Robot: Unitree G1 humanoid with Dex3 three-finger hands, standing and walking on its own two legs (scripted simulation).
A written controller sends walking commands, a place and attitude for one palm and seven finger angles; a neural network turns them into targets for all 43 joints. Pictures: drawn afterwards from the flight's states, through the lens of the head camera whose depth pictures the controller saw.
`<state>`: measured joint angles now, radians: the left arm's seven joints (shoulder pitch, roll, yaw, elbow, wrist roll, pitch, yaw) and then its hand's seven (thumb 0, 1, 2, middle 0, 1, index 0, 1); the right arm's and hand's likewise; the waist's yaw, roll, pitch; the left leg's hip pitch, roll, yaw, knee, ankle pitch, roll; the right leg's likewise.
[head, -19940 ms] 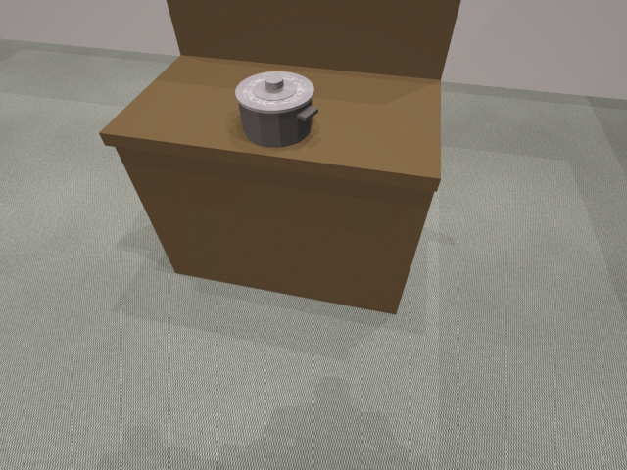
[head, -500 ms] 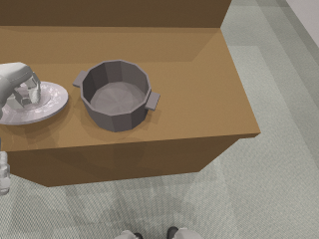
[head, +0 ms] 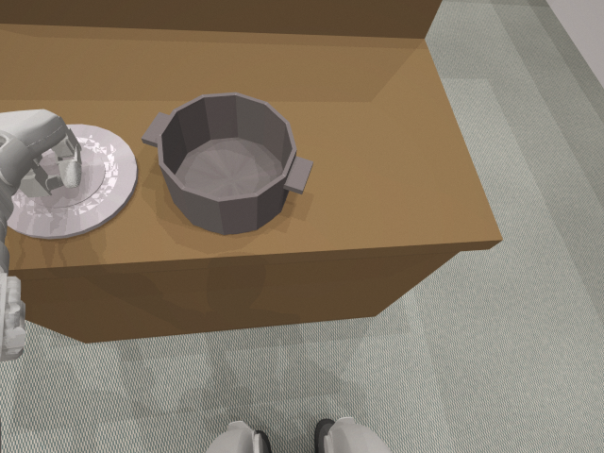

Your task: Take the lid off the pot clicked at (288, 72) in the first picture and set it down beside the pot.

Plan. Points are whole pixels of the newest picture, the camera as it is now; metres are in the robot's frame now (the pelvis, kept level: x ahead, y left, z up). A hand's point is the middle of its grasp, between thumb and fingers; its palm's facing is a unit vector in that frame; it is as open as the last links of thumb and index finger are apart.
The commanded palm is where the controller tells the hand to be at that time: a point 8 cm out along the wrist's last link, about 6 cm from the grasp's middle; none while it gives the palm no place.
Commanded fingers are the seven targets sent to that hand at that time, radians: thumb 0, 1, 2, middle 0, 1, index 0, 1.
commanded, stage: open the fingers wide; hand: left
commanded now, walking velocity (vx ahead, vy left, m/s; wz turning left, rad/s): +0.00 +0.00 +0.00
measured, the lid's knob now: (59, 168) +0.51 +0.31 -0.02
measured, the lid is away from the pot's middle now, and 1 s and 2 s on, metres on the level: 0.24 0.24 0.25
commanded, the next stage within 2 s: raise the empty hand in 1.12 s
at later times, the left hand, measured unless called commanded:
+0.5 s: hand (30, 184) +0.46 +0.32 +0.02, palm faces -0.47 -0.11 -0.87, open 4.9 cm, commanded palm +0.50 +0.30 +0.07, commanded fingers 0.00 0.27 0.71 -0.48 -0.98 -0.64 -1.02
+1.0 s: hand (33, 183) +0.46 +0.31 +0.02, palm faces -0.46 -0.11 -0.88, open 9.8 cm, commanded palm +0.50 +0.29 +0.07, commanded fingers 0.00 0.03 0.56 -0.32 -0.91 -0.32 -0.91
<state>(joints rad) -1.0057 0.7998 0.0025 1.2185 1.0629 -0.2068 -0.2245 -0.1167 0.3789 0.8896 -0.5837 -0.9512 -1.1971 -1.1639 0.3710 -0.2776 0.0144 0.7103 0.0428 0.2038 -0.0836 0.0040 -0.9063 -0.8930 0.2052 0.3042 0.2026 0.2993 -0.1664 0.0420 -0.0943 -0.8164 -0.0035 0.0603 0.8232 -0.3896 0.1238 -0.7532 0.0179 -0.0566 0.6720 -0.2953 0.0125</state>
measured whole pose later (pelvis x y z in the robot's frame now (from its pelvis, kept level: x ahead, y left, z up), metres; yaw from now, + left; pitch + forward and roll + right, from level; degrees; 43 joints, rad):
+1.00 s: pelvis -0.01 +0.01 -0.01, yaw +0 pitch +21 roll -6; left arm -1.03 0.76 -0.04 1.22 1.05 -0.17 -0.22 0.01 0.06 0.57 -0.35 -0.92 -0.49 -1.02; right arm 0.38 -0.27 0.02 0.70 0.06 0.21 -0.06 0.00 -0.91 -0.89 0.20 0.30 0.20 0.30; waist -0.15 0.05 -0.11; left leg -0.85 -0.01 0.06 0.87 -0.39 0.14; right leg -0.79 0.01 -0.05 0.72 -0.30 0.00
